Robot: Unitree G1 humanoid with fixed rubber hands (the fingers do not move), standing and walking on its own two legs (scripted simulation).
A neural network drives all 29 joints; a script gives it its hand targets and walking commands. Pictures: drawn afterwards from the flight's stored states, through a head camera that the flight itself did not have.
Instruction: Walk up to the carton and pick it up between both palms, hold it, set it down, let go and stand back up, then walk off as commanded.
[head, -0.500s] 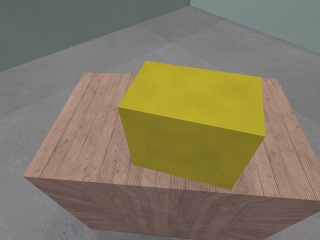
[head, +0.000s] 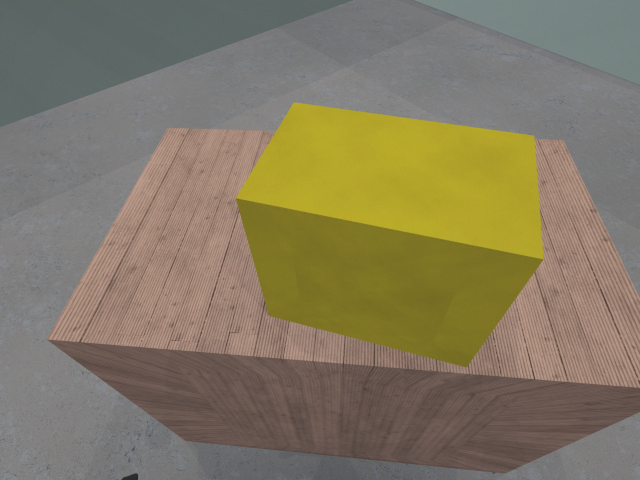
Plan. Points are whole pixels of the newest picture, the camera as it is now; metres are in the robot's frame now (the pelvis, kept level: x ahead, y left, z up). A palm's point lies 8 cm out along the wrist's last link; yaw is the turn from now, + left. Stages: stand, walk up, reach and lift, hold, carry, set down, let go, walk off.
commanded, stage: walk off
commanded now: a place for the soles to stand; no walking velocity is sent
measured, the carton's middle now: (382, 238) +0.41 -0.05 +0.06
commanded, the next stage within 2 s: none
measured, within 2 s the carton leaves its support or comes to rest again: neither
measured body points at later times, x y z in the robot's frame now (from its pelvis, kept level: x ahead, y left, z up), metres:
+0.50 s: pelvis -0.11 +0.03 -0.01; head -0.04 +0.06 +0.43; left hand +0.02 +0.34 -0.15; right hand -0.03 -0.28 -0.10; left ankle -0.04 +0.14 -0.74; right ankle -0.20 -0.12 -0.68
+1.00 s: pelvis -0.28 +0.00 -0.02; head -0.22 +0.01 +0.42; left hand -0.09 +0.30 -0.11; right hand -0.22 -0.34 -0.12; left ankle -0.30 +0.13 -0.74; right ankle -0.19 -0.13 -0.74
